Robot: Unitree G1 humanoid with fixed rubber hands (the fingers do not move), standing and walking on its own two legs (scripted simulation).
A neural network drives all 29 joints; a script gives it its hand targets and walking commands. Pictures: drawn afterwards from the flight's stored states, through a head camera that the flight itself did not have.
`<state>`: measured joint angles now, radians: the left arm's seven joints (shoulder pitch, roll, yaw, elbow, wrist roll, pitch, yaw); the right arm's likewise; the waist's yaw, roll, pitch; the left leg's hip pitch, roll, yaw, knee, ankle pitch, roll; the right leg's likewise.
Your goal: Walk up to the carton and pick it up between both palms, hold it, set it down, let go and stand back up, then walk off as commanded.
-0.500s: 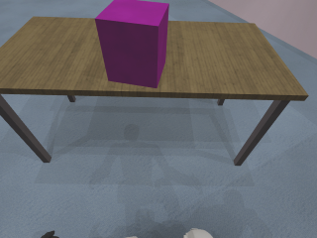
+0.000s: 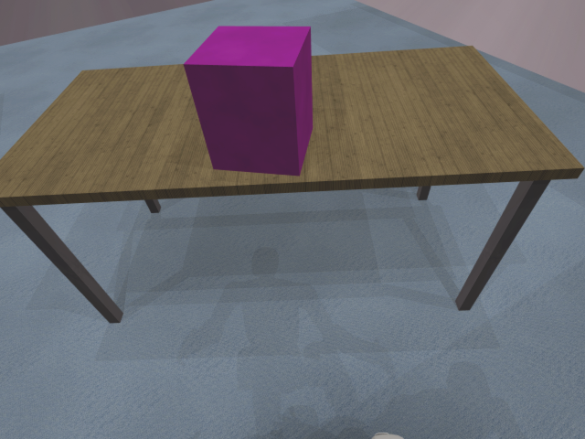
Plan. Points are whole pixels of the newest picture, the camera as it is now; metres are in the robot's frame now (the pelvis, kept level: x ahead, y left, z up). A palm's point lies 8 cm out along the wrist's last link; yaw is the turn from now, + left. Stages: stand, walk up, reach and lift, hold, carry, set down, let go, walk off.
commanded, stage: walk up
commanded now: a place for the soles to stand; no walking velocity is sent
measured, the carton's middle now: (259, 101) +0.80 +0.11 +0.08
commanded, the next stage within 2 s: none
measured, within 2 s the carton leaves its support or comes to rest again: neither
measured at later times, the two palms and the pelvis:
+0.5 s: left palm out of the picture +0.11 +0.34 -0.09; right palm out of the picture +0.07 -0.32 -0.08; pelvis +0.01 +0.01 +0.00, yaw -1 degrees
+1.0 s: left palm out of the picture +0.11 +0.35 -0.09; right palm out of the picture +0.05 -0.31 -0.08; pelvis +0.00 +0.03 +0.00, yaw -2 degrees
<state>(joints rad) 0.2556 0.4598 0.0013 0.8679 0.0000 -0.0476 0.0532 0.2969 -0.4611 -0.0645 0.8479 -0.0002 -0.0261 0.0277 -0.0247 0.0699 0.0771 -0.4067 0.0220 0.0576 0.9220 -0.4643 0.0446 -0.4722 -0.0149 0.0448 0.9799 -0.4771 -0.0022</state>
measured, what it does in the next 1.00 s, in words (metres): steps on the spot: right foot, then right foot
